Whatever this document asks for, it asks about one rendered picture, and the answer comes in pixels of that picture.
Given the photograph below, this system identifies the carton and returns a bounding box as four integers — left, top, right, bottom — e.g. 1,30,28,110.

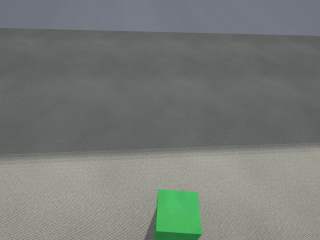
154,189,202,240

